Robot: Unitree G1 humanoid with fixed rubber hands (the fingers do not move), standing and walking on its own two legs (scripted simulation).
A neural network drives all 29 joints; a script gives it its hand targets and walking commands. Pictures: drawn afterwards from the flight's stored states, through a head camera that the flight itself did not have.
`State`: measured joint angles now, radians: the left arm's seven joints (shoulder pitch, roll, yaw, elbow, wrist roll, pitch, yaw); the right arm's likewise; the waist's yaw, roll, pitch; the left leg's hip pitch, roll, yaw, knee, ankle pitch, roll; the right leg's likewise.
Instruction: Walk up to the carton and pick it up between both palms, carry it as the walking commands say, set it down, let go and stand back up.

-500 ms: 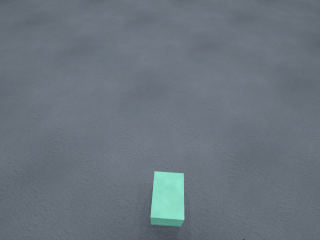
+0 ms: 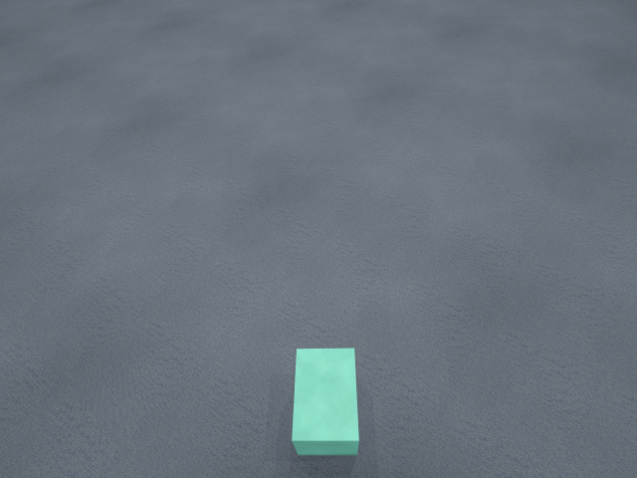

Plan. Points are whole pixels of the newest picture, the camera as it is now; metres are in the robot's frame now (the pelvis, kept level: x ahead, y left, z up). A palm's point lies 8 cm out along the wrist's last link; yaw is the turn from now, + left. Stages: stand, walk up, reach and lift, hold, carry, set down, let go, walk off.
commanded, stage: walk up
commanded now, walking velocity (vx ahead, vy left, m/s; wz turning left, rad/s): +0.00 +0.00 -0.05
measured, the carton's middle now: (326, 401) +0.41 +0.03 -0.69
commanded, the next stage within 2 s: stand in 0.14 s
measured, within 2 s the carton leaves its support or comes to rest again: neither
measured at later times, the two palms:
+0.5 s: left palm out of the picture +0.15 +0.23 -0.13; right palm (509, 466) +0.14 -0.23 -0.14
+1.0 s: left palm (182, 467) +0.17 +0.24 -0.17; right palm (475, 461) +0.16 -0.19 -0.17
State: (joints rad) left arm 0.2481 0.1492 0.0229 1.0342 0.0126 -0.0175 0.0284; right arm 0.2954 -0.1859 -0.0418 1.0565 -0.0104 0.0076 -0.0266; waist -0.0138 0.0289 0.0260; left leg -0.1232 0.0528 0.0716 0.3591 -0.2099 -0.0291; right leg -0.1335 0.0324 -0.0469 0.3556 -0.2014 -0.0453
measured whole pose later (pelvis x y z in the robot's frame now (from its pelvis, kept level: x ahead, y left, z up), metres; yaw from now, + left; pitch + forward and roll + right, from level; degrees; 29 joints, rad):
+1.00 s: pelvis -0.05 +0.03 -0.07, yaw +0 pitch +16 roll +0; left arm -0.07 0.16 0.05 0.47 0.00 0.42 0.01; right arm -0.05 -0.16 -0.08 0.46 -0.01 0.42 0.02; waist -0.02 0.00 -0.02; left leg -0.86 0.01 0.05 0.96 -0.39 0.03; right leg -0.87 -0.02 -0.03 0.95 -0.37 -0.01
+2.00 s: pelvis -0.07 +0.03 -0.13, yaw +0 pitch +46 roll -2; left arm -1.07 0.23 0.28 0.93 0.05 0.07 0.01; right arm -0.97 -0.10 -0.35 0.80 -0.03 0.07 -0.10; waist -0.02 0.00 -0.09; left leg -1.57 0.01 0.03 1.09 -0.32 0.03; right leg -1.55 -0.02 -0.05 1.06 -0.30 -0.01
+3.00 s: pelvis -0.12 +0.03 -0.37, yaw -1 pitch +43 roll -2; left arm -1.36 0.36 0.03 1.13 -0.21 0.04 0.12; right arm -1.28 -0.24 -0.15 1.05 0.21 0.02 -0.19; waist -0.02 -0.02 0.18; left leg -2.24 0.03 0.04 2.05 -0.55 0.05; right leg -2.24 -0.04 -0.04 2.02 -0.53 -0.01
